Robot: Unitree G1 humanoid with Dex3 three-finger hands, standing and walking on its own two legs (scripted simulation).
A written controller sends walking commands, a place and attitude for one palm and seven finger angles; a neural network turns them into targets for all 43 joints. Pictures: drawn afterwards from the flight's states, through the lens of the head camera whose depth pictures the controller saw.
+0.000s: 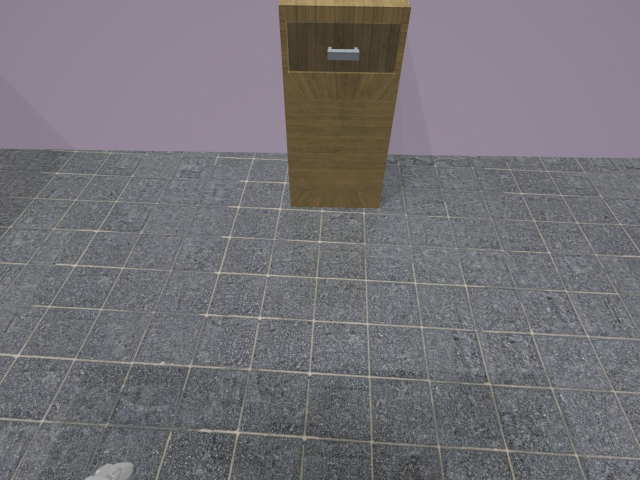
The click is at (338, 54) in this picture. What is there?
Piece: drawer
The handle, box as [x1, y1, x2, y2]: [327, 47, 358, 60]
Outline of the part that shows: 328,47 327,59 358,60 358,49 356,47 354,47 353,49 331,49 330,47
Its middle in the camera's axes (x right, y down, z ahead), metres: +0.07 -0.63 +1.30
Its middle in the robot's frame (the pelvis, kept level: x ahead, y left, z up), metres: +1.40 -0.01 -0.04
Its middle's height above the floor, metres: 0.73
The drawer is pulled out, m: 0.00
